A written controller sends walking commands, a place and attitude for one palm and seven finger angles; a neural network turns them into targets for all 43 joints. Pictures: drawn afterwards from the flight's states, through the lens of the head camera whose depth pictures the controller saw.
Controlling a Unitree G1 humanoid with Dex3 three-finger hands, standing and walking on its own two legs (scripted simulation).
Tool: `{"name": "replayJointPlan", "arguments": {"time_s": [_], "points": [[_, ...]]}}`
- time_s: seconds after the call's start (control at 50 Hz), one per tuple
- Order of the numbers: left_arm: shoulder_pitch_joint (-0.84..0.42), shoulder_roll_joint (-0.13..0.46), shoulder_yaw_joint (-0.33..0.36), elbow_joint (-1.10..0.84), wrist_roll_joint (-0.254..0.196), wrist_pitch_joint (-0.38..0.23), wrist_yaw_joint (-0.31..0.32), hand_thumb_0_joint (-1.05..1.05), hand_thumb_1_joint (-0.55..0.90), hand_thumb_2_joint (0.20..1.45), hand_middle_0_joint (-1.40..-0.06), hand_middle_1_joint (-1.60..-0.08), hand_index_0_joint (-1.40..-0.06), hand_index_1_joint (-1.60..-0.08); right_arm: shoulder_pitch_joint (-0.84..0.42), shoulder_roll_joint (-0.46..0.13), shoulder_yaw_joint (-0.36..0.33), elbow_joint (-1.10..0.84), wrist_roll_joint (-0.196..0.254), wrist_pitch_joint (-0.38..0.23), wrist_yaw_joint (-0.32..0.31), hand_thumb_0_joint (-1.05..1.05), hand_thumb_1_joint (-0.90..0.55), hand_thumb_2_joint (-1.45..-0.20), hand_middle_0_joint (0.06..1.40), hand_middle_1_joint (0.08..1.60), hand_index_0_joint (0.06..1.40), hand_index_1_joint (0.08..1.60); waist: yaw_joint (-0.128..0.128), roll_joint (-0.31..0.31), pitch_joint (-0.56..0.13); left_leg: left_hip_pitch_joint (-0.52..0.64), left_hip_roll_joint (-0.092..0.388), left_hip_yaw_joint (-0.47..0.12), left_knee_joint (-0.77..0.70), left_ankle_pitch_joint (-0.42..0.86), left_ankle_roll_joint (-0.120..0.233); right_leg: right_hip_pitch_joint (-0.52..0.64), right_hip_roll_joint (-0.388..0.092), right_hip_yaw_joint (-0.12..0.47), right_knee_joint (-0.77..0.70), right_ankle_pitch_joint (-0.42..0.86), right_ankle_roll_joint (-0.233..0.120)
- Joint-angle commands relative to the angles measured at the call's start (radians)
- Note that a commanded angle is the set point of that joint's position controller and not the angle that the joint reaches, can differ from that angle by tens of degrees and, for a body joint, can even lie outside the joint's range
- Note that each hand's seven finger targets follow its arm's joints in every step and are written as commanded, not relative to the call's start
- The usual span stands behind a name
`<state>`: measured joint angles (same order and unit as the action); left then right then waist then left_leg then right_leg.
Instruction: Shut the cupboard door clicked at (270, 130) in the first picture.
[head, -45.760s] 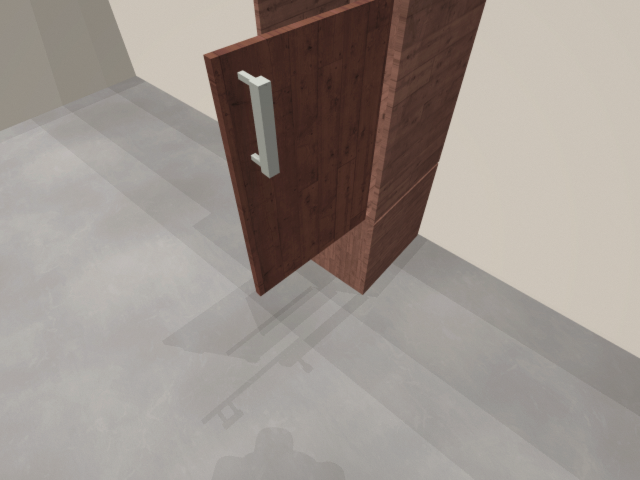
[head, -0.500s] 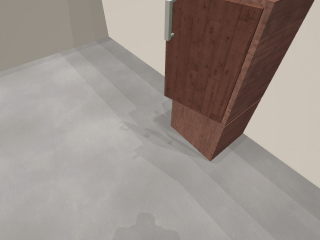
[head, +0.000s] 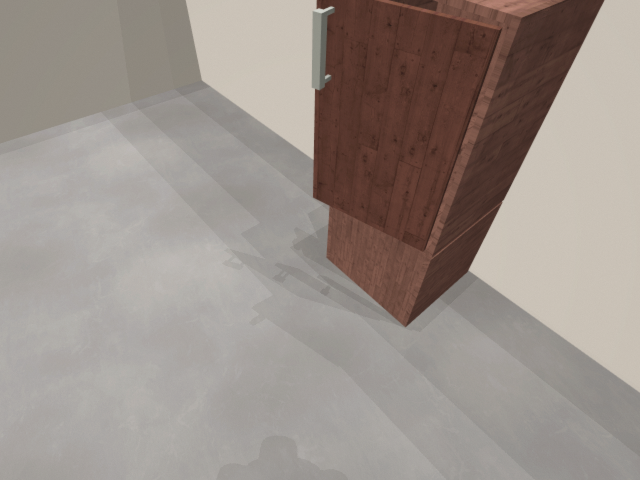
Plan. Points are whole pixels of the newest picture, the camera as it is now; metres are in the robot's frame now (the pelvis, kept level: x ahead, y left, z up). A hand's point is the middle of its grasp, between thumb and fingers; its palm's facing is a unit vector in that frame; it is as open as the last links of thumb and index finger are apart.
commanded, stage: look to check the result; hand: left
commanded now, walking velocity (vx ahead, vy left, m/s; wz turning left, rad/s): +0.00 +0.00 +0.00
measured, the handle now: (324, 49) +0.95 +0.03 +0.13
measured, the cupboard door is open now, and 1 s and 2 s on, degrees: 13 13 13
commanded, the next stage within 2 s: walk to a spot facing it in 0.56 s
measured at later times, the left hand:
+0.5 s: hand out of the picture +0.06 +0.23 -0.16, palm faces -0.02 -0.95 -0.32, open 7.4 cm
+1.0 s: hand out of the picture +0.05 +0.20 -0.19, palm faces +0.12 -0.96 -0.26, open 7.4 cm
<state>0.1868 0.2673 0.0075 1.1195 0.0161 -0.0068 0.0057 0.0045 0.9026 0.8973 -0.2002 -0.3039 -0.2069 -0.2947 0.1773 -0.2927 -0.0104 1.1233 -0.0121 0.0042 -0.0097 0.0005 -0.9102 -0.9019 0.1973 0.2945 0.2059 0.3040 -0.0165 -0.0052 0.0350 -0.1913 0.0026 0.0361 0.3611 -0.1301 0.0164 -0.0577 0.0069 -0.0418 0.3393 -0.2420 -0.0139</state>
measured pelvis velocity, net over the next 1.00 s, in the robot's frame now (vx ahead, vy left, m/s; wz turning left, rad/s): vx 0.03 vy -0.01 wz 0.13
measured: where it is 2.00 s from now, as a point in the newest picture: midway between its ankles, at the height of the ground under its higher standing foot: outside the picture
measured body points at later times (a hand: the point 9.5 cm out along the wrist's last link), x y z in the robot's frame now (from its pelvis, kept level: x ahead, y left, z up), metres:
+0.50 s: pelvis +0.02 -0.01 +0.00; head +0.03 -0.01 +0.45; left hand +0.06 +0.28 -0.14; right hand +0.08 -0.29 -0.14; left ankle +0.04 +0.11 -0.75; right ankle -0.03 -0.11 -0.75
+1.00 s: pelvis +0.03 -0.01 -0.02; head +0.05 +0.01 +0.43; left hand +0.05 +0.26 -0.17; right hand +0.09 -0.26 -0.16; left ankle +0.03 +0.10 -0.72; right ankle -0.03 -0.11 -0.75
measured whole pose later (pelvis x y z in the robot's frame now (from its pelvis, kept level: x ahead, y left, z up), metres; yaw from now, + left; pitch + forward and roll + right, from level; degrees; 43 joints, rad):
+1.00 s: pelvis +0.03 -0.01 -0.02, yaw +8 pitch -3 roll +0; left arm 0.19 0.23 0.04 1.03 0.03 0.02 0.04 0.00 0.90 0.90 -0.20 -0.30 -0.21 -0.29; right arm 0.20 -0.22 -0.03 1.06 -0.01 0.07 0.00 0.00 -0.91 -0.90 0.20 0.29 0.20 0.30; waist -0.02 -0.02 0.10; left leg -0.36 0.01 0.03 0.83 -0.46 -0.02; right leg -0.06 -0.03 -0.17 0.51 -0.40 -0.03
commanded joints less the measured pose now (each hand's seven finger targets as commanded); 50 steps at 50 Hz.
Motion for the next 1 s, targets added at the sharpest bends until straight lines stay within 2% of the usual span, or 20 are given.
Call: {"name": "replayJointPlan", "arguments": {"time_s": [0.0,0.02,0.1,0.22,0.38,0.42,0.52,0.68,0.74,0.8,0.82,0.84,0.88,0.9,0.92,0.94,0.96,0.98], "points": [[-0.002,0.197,0.042,-0.034,-0.003,-0.022,0.010,0.000,0.900,0.900,-0.200,-0.300,-0.200,-0.300,-0.029,-0.174,-0.031,-0.053,-0.002,-0.026,-0.016,0.000,-0.900,-0.900,0.200,0.300,0.200,0.300,0.011,0.034,-0.013,0.064,0.113,-0.136,-0.060,0.072,0.012,-0.084,-0.127,0.113,-0.093,0.074,-0.037],[0.005,0.202,0.042,-0.035,-0.002,-0.024,0.010,0.000,0.900,0.900,-0.200,-0.300,-0.200,-0.300,-0.033,-0.179,-0.032,-0.055,0.001,-0.025,-0.016,0.000,-0.900,-0.900,0.200,0.300,0.200,0.300,0.013,0.018,-0.017,0.075,0.116,-0.134,-0.052,0.086,0.014,-0.088,-0.127,0.114,-0.097,0.090,-0.037],[-0.008,0.201,0.040,-0.031,-0.004,-0.024,0.011,0.000,0.900,0.900,-0.200,-0.300,-0.200,-0.300,-0.041,-0.182,-0.031,-0.052,-0.001,-0.024,-0.016,0.000,-0.900,-0.900,0.200,0.300,0.200,0.300,0.009,0.027,-0.025,0.084,0.118,-0.129,-0.050,0.100,0.010,-0.076,-0.131,0.113,-0.100,0.116,-0.035],[-0.010,0.213,0.040,-0.031,-0.004,-0.027,0.012,0.000,0.900,0.900,-0.200,-0.300,-0.200,-0.300,-0.048,-0.194,-0.032,-0.056,0.001,-0.022,-0.016,0.000,-0.900,-0.900,0.200,0.300,0.200,0.300,0.008,-0.002,-0.037,0.105,0.122,-0.126,-0.043,0.128,0.011,-0.071,-0.132,0.111,-0.104,0.157,-0.034],[-0.021,0.217,0.038,-0.028,-0.005,-0.025,0.013,0.000,0.900,0.900,-0.200,-0.300,-0.200,-0.300,-0.059,-0.194,-0.029,-0.053,0.001,-0.022,-0.016,0.000,-0.900,-0.900,0.200,0.300,0.200,0.300,0.008,0.011,-0.043,0.108,0.123,-0.126,-0.054,0.138,0.009,-0.052,-0.133,0.110,-0.101,0.168,-0.031],[-0.016,0.222,0.040,-0.029,-0.004,-0.027,0.014,0.000,0.900,0.900,-0.200,-0.300,-0.200,-0.300,-0.064,-0.196,-0.029,-0.055,0.003,-0.021,-0.016,0.000,-0.900,-0.900,0.200,0.300,0.200,0.300,0.010,-0.010,-0.046,0.119,0.125,-0.124,-0.046,0.155,0.010,-0.055,-0.133,0.108,-0.103,0.198,-0.031],[-0.017,0.224,0.041,-0.031,-0.004,-0.029,0.016,0.000,0.900,0.900,-0.200,-0.300,-0.200,-0.300,-0.064,-0.198,-0.028,-0.054,0.002,-0.022,-0.017,0.000,-0.900,-0.900,0.200,0.300,0.200,0.300,0.010,-0.004,-0.060,0.124,0.125,-0.119,-0.041,0.181,0.009,-0.033,-0.137,0.105,-0.097,0.244,-0.030],[-0.021,0.220,0.042,-0.036,-0.006,-0.026,0.018,0.000,0.900,0.900,-0.200,-0.300,-0.200,-0.300,-0.066,-0.192,-0.027,-0.056,0.000,-0.021,-0.018,0.000,-0.900,-0.900,0.200,0.300,0.200,0.300,0.010,0.014,-0.046,0.110,0.120,-0.117,-0.032,0.210,0.006,-0.013,-0.142,0.096,-0.085,0.294,-0.028],[0.026,0.143,0.035,-0.035,-0.008,-0.005,0.028,0.000,0.900,0.900,-0.200,-0.300,-0.200,-0.300,-0.022,-0.097,-0.010,-0.057,0.000,-0.004,-0.016,0.000,-0.900,-0.900,0.200,0.300,0.200,0.300,0.013,0.014,-0.049,0.052,0.110,-0.113,0.021,0.262,-0.006,0.005,-0.157,0.057,-0.013,0.319,-0.015],[0.061,0.151,0.049,-0.051,-0.006,0.012,0.034,0.000,0.900,0.900,-0.200,-0.300,-0.200,-0.300,-0.010,-0.090,-0.018,-0.075,-0.002,0.013,-0.014,0.000,-0.900,-0.900,0.200,0.300,0.200,0.300,0.026,-0.008,-0.038,-0.043,0.087,-0.107,0.104,0.247,-0.012,0.025,-0.187,0.048,0.044,0.328,-0.038],[0.070,0.162,0.057,-0.060,-0.004,0.015,0.036,0.000,0.900,0.900,-0.200,-0.300,-0.200,-0.300,-0.006,-0.088,-0.022,-0.087,-0.001,0.016,-0.014,0.000,-0.900,-0.900,0.200,0.300,0.200,0.300,0.031,-0.041,-0.048,-0.078,0.070,-0.093,0.155,0.235,-0.015,0.045,-0.212,0.054,0.055,0.366,-0.058],[0.076,0.170,0.065,-0.071,-0.003,0.017,0.038,0.000,0.900,0.900,-0.200,-0.300,-0.200,-0.300,-0.007,-0.079,-0.026,-0.097,-0.002,0.021,-0.014,0.000,-0.900,-0.900,0.200,0.300,0.200,0.300,0.036,-0.076,-0.035,-0.127,0.048,-0.071,0.229,0.162,-0.023,0.055,-0.256,0.068,0.054,0.411,-0.089],[0.083,0.176,0.073,-0.093,0.004,0.019,0.041,0.000,0.900,0.900,-0.200,-0.300,-0.200,-0.300,-0.029,-0.057,-0.038,-0.125,-0.006,0.035,-0.013,0.000,-0.900,-0.900,0.200,0.300,0.200,0.300,0.047,-0.161,0.011,-0.243,0.016,-0.036,0.463,-0.288,-0.036,0.049,-0.366,0.115,0.036,0.569,-0.177],[0.072,0.175,0.075,-0.104,0.011,0.017,0.045,0.000,0.900,0.900,-0.200,-0.300,-0.200,-0.300,-0.031,-0.054,-0.045,-0.135,-0.006,0.040,-0.012,0.000,-0.900,-0.900,0.200,0.300,0.200,0.300,0.045,-0.165,0.028,-0.288,0.027,-0.041,0.560,-0.383,-0.035,0.047,-0.404,0.120,0.038,0.615,-0.207],[0.057,0.172,0.079,-0.118,0.016,0.018,0.049,0.000,0.900,0.900,-0.200,-0.300,-0.200,-0.300,-0.025,-0.056,-0.049,-0.149,-0.004,0.042,-0.009,0.000,-0.900,-0.900,0.200,0.300,0.200,0.300,0.040,-0.160,0.034,-0.301,0.044,-0.051,0.599,-0.416,-0.034,0.041,-0.420,0.104,0.048,0.622,-0.214],[0.020,0.177,0.081,-0.138,0.017,0.017,0.047,0.000,0.900,0.900,-0.200,-0.300,-0.200,-0.300,-0.024,-0.042,-0.050,-0.157,0.001,0.043,-0.003,0.000,-0.900,-0.900,0.200,0.300,0.200,0.300,0.018,-0.134,0.070,-0.283,0.067,-0.054,0.563,-0.423,-0.038,0.004,-0.414,0.060,0.067,0.624,-0.201],[-0.009,0.182,0.085,-0.153,0.018,0.016,0.045,0.000,0.900,0.900,-0.200,-0.300,-0.200,-0.300,-0.007,-0.029,-0.050,-0.163,0.003,0.044,0.004,0.000,-0.900,-0.900,0.200,0.300,0.200,0.300,-0.002,-0.123,0.073,-0.255,0.073,-0.035,0.468,-0.388,-0.040,0.000,-0.389,0.007,0.109,0.635,-0.168],[-0.018,0.184,0.086,-0.164,0.015,0.017,0.042,0.000,0.900,0.900,-0.200,-0.300,-0.200,-0.300,0.023,-0.022,-0.050,-0.162,0.001,0.044,0.009,0.000,-0.900,-0.900,0.200,0.300,0.200,0.300,-0.017,-0.101,0.061,-0.200,0.062,0.001,0.373,-0.286,-0.042,-0.022,-0.360,-0.034,0.165,0.615,-0.131]]}}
